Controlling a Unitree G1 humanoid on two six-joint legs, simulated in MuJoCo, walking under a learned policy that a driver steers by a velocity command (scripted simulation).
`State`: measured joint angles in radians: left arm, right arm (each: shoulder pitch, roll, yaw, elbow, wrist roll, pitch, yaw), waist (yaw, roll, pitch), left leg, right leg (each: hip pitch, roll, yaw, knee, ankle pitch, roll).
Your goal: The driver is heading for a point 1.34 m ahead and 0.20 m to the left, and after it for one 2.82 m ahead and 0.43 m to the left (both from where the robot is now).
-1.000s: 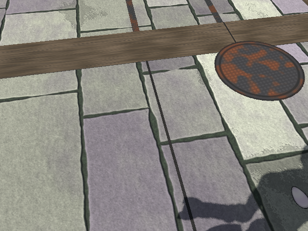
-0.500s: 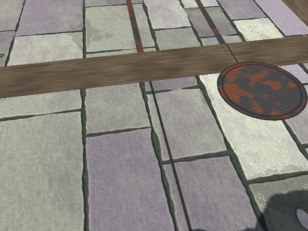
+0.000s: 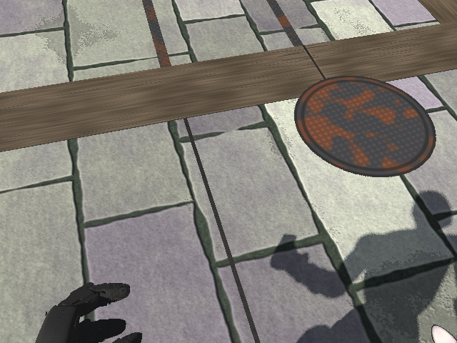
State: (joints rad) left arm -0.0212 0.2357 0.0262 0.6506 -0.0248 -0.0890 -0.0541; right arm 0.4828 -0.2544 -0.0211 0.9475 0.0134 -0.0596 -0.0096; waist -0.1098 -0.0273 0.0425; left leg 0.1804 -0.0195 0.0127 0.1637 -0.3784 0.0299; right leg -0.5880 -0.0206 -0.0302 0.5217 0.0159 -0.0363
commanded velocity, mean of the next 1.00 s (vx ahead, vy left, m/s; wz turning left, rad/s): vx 0.49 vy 0.00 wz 0.00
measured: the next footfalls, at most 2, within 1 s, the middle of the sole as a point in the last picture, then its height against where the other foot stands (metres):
right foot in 0.04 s outside the picture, level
left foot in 0.58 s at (165, 323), level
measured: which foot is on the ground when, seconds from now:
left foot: down 0.00-0.06, up 0.08-0.56, down 0.58-1.00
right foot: up 0.00-0.02, down 0.04-0.60, up 0.62-1.00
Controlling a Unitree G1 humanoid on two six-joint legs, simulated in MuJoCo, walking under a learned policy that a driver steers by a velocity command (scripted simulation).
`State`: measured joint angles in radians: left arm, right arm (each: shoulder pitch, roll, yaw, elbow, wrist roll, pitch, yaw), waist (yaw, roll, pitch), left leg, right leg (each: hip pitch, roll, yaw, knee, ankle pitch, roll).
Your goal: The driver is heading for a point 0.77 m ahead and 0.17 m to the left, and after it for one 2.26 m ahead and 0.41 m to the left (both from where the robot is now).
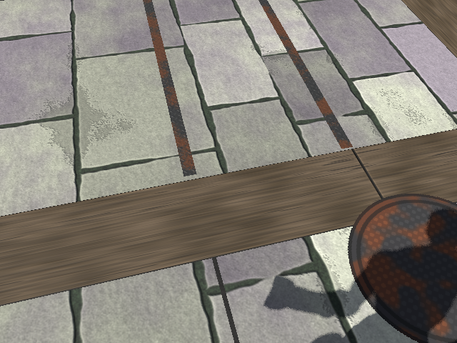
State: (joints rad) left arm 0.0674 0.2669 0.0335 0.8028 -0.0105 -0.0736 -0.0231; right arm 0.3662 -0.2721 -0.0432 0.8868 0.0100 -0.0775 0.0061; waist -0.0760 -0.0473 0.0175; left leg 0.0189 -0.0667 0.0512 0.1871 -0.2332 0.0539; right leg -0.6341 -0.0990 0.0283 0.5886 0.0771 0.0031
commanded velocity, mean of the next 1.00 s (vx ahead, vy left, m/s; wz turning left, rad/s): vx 0.50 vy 0.00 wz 0.32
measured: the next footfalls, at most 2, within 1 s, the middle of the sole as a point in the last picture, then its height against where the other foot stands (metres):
right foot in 0.12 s outside the picture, level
left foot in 0.68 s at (172, 322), level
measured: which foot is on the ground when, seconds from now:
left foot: down 0.00-0.14, up 0.16-0.66, down 0.68-1.00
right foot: up 0.00-0.10, down 0.12-0.72, up 0.74-1.00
